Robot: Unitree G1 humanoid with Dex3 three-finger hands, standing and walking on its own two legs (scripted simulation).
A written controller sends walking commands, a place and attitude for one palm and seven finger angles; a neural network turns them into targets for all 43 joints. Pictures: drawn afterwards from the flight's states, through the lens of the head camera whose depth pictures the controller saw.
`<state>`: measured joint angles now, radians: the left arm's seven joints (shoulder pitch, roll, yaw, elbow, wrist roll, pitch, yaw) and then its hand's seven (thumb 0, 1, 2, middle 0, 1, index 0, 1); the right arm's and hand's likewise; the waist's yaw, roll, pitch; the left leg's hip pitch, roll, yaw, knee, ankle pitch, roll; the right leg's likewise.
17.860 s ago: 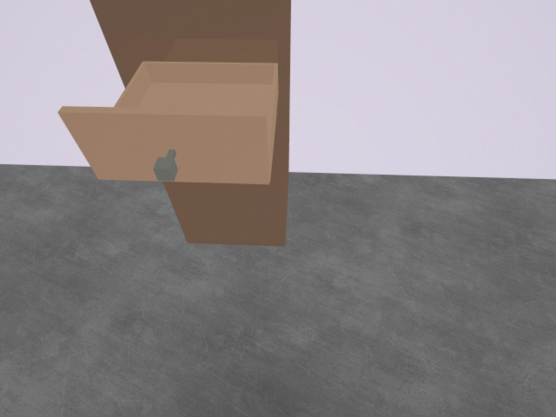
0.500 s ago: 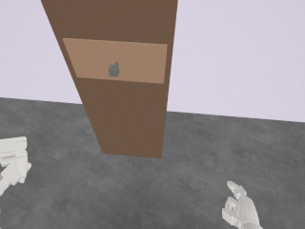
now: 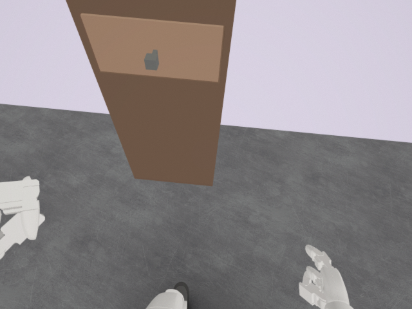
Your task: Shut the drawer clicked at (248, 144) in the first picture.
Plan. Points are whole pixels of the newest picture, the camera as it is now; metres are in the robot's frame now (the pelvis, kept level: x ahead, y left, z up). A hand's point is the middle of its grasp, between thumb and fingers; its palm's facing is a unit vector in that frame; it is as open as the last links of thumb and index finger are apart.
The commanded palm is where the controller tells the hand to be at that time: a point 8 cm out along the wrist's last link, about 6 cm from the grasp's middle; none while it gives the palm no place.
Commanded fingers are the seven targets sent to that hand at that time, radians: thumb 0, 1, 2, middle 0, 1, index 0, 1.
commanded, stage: step back with the hand held close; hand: left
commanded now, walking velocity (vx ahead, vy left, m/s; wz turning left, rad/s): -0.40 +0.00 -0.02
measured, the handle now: (153, 58) +0.74 +0.21 +0.04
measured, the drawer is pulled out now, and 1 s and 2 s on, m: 0.00 0.00 0.00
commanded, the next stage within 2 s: stop stepping back and stand still in 0.26 s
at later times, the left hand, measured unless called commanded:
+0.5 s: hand out of the picture +0.08 +0.28 +0.18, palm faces +0.28 -0.86 -0.43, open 3.3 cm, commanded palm +0.03 +0.33 +0.19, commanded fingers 0.00 0.90 0.90 -1.40 -1.60 -1.40 -1.60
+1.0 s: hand out of the picture -0.04 +0.31 +0.19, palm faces +0.28 -0.85 -0.44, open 3.3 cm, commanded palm -0.07 +0.36 +0.19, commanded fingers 0.00 0.90 0.90 -1.40 -1.60 -1.40 -1.60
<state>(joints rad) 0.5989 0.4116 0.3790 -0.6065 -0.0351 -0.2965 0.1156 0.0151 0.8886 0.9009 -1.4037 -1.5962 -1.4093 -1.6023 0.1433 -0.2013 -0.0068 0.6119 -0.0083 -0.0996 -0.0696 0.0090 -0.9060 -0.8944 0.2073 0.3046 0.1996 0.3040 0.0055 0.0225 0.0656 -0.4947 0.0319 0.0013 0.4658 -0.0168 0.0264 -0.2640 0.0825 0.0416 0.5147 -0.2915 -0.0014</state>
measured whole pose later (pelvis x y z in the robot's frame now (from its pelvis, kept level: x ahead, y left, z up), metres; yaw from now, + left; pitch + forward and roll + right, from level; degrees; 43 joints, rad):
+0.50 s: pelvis -0.10 +0.05 +0.00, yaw -1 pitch +4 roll -5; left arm 0.66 0.46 0.37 -0.72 -0.06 -0.24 0.12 0.02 0.89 0.90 -1.40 -1.60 -1.41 -1.60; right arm 0.18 -0.14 0.02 0.57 -0.03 -0.13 -0.05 0.01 -0.90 -0.89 0.21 0.30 0.20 0.30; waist 0.02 -0.03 -0.03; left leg -0.49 0.01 0.02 0.22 0.11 0.01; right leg -0.12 0.09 -0.05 0.55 -0.55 -0.04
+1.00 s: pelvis -0.23 +0.09 +0.00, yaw -6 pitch -1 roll +0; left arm 0.67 0.46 0.40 -0.71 -0.02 -0.19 0.12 0.02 0.88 0.90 -1.41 -1.60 -1.41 -1.60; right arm 0.28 -0.18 0.01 0.67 -0.03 -0.07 -0.07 0.01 -0.91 -0.89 0.21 0.30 0.20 0.30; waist 0.01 -0.10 -0.07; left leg -0.50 0.05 0.07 0.98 -0.39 0.00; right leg -0.37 -0.03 -0.13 0.62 -0.35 -0.06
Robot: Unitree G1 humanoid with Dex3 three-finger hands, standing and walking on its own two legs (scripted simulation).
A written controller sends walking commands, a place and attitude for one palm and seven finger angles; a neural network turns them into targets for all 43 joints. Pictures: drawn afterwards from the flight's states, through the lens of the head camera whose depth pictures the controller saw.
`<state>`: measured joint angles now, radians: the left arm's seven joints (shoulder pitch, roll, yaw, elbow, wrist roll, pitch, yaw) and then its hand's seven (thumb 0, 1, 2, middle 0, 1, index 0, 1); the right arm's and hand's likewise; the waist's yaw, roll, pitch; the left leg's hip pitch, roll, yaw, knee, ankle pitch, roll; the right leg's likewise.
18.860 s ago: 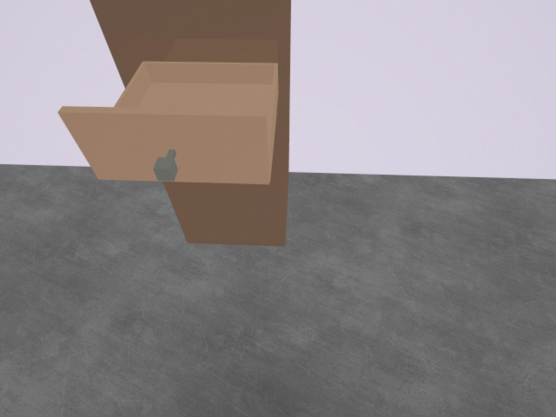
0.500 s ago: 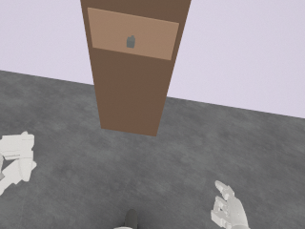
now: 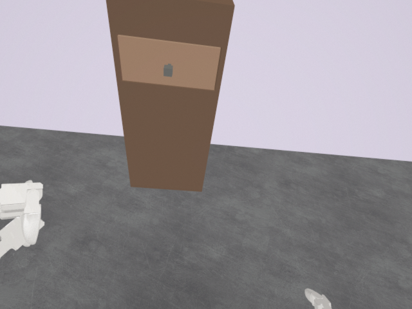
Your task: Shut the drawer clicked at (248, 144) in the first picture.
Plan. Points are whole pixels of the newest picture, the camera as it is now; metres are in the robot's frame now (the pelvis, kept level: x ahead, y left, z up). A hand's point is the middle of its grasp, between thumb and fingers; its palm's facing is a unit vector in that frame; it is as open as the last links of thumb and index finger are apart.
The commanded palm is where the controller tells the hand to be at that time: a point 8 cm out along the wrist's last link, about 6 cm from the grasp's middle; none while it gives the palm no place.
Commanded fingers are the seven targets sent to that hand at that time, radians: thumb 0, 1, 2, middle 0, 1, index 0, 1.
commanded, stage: stop stepping back and stand still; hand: left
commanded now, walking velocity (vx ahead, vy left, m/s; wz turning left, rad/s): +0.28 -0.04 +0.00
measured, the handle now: (168, 68) +0.95 +0.21 +0.04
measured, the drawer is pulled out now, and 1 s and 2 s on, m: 0.00 0.00 0.00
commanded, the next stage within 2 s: let the arm hang, fingers relaxed in 1.12 s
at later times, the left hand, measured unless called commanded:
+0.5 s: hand out of the picture +0.11 +0.26 +0.18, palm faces +0.48 -0.75 -0.46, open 3.3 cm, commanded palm +0.06 +0.29 +0.19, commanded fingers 0.00 0.90 0.90 -1.40 -1.60 -1.40 -1.60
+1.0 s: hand out of the picture +0.14 +0.29 +0.16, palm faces +0.44 -0.75 -0.49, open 3.3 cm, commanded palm +0.09 +0.31 +0.19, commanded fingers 0.00 0.90 0.90 -1.40 -1.60 -1.40 -1.60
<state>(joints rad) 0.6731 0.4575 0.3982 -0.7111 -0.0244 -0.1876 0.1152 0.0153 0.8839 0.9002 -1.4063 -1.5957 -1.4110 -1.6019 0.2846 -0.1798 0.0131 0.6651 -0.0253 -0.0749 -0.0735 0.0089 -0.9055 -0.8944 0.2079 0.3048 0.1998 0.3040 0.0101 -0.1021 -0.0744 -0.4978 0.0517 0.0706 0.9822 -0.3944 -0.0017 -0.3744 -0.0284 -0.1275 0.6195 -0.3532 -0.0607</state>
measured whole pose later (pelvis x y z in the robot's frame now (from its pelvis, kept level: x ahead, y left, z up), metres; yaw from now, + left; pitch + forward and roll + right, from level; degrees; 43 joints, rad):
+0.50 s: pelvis -0.05 +0.01 +0.00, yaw +3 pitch +0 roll +1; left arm 0.62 0.36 0.39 -0.55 -0.02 -0.22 0.15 0.01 0.88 0.90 -1.41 -1.60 -1.41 -1.60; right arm 0.26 -0.22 -0.02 0.69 -0.02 -0.11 -0.11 0.01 -0.91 -0.89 0.21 0.30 0.20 0.30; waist 0.00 -0.01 -0.04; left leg -0.36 0.06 0.08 0.69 -0.33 0.02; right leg -0.30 -0.06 -0.08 0.59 -0.30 -0.02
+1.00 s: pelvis -0.02 +0.03 +0.01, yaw +4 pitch +0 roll +0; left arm 0.63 0.36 0.36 -0.53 -0.02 -0.20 0.16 0.01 0.89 0.90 -1.40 -1.60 -1.41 -1.60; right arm 0.21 -0.21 0.00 0.64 0.00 -0.09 -0.09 0.01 -0.91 -0.89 0.21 0.30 0.20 0.30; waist 0.01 0.01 0.04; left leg -0.24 0.01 0.07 0.51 -0.27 0.01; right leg -0.24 -0.03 -0.08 0.54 -0.29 -0.01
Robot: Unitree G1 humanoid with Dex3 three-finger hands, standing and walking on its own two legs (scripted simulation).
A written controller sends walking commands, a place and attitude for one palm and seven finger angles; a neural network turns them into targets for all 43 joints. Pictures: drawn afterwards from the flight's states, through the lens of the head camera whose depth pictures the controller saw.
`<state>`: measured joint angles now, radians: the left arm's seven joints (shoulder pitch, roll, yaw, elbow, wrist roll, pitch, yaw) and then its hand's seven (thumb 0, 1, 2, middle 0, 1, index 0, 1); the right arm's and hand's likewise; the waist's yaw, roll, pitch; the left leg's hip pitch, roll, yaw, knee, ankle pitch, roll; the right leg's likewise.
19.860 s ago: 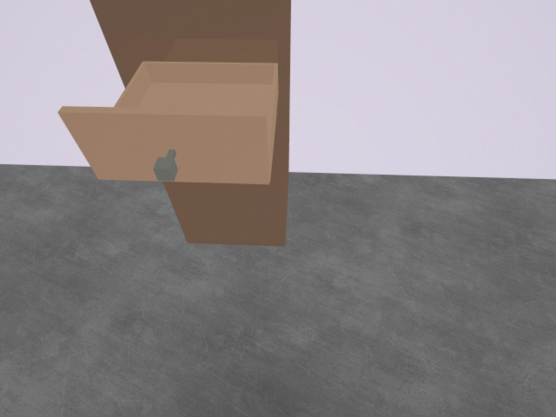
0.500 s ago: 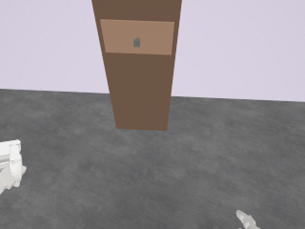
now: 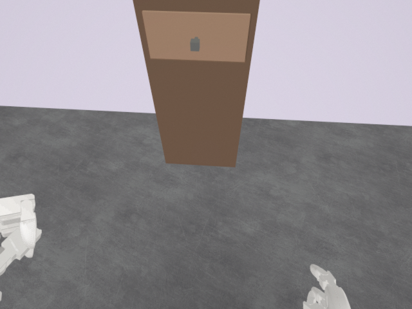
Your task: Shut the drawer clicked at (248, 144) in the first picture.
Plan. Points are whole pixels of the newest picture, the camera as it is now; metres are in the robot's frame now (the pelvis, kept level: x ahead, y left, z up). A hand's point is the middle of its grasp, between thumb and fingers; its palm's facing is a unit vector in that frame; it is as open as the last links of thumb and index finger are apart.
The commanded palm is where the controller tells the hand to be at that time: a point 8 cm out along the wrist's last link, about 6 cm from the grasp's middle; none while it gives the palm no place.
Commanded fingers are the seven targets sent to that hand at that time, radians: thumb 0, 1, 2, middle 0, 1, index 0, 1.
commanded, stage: stop stepping back and stand still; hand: left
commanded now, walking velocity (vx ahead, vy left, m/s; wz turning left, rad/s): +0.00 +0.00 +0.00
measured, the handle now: (195, 42) +0.98 +0.11 +0.03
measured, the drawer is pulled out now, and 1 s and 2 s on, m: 0.00 0.00 0.00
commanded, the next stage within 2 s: let the arm hang, fingers relaxed in 0.12 s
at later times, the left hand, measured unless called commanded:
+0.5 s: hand out of the picture +0.05 +0.20 -0.15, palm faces -0.04 -0.97 -0.23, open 3.1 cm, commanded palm none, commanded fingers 0.00 0.90 0.90 -0.80 -0.95 -0.80 -0.95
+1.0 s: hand out of the picture -0.02 +0.23 -0.16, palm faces +0.02 -0.95 -0.30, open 7.0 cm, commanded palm none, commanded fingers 0.00 0.90 0.90 -0.20 -0.30 -0.20 -0.30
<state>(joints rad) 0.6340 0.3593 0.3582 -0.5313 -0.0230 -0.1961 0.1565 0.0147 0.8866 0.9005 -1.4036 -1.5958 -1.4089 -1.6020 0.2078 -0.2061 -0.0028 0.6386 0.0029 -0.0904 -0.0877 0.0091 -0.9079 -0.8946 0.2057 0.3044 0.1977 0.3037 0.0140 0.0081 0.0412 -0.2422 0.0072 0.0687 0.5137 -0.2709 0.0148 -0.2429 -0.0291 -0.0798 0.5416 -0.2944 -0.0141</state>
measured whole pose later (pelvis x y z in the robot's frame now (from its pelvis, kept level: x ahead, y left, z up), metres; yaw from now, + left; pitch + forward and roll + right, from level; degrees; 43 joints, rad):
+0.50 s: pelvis -0.03 +0.01 +0.00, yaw +1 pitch +0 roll +0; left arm 0.27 0.22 -0.01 0.75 0.03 0.06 0.00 0.01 0.91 0.90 -1.13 -1.33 -1.14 -1.33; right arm 0.19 -0.27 0.01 0.87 -0.03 0.01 0.01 0.00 -0.91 -0.89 0.20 0.30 0.20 0.30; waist -0.02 0.01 0.05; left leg -0.31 0.00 0.06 0.54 -0.23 0.03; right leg -0.29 -0.04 -0.09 0.55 -0.25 0.00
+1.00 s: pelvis -0.04 +0.01 +0.01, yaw +1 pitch -1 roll +0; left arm 0.22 0.24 0.03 1.13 0.02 0.01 0.01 0.01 0.91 0.90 -0.27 -0.38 -0.27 -0.39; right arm 0.26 -0.21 -0.02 1.11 -0.02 0.02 -0.01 0.00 -0.91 -0.89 0.20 0.30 0.20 0.30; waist 0.00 0.04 0.04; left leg -0.24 0.00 0.06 0.43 -0.17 0.03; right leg -0.23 -0.03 -0.09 0.42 -0.18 -0.01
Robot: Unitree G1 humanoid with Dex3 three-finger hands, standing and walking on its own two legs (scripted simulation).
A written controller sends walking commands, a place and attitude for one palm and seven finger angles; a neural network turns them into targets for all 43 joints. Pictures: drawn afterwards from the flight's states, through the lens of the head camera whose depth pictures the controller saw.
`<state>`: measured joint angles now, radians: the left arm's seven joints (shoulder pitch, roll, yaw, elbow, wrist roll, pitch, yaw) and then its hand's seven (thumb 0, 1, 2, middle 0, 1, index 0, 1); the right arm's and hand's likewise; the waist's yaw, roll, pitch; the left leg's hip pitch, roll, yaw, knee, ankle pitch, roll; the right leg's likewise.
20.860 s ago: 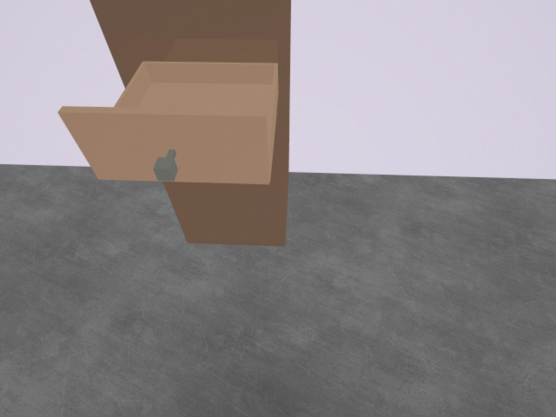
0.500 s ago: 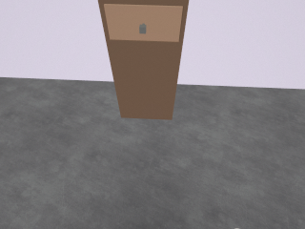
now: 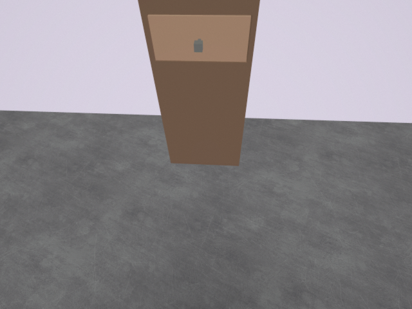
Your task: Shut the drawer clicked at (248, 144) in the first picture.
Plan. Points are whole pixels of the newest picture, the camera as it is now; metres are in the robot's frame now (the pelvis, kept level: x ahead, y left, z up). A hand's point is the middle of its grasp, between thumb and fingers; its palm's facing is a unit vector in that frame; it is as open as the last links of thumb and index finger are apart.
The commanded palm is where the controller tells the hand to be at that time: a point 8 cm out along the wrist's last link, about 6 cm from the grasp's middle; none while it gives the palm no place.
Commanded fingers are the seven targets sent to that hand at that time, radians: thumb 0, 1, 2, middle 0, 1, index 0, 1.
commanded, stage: let the arm hang, fingers relaxed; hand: left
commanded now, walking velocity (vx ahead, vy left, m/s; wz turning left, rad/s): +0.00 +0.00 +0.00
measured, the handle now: (198, 44) +1.02 +0.09 +0.02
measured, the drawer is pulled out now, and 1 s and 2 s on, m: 0.00 0.00 0.00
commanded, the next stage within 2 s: look to check the result in 0.32 s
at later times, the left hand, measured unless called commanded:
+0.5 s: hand out of the picture +0.09 +0.21 -0.16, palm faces +0.00 -0.95 -0.30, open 7.4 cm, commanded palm none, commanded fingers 0.00 0.90 0.90 -0.20 -0.30 -0.20 -0.30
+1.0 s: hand out of the picture +0.13 +0.21 -0.14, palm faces -0.01 -0.94 -0.34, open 7.4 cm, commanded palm none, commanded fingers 0.00 0.90 0.90 -0.20 -0.30 -0.20 -0.30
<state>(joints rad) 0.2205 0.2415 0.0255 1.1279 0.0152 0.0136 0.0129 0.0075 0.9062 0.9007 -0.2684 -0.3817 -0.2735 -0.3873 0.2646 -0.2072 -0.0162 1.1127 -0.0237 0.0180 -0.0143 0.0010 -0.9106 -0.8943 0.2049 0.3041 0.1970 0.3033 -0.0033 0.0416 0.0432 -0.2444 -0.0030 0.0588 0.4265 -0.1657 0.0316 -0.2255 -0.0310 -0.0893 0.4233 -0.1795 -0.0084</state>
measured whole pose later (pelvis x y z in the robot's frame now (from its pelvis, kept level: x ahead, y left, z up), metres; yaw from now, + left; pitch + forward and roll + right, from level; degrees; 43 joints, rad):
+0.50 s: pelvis +0.03 -0.02 +0.01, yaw +0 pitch -1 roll +0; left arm 0.12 0.26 0.02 1.14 0.01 -0.01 0.01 0.01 0.90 0.90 -0.20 -0.30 -0.21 -0.30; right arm 0.14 -0.27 -0.02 1.13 -0.02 0.00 -0.02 0.00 -0.91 -0.89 0.20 0.30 0.20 0.30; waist -0.01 0.03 0.06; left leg -0.17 0.01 0.05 0.34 -0.16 0.00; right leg -0.15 -0.01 -0.10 0.35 -0.18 -0.02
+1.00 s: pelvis +0.05 -0.03 +0.01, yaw +0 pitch -1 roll +0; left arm 0.08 0.30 0.02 1.14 0.01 -0.02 0.00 0.01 0.90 0.90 -0.20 -0.30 -0.21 -0.30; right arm 0.11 -0.33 -0.01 1.12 -0.02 0.00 -0.01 0.00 -0.91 -0.89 0.21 0.30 0.20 0.30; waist -0.01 0.04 0.05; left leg -0.11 0.04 0.04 0.30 -0.17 -0.02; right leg -0.09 0.02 -0.10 0.30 -0.19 -0.04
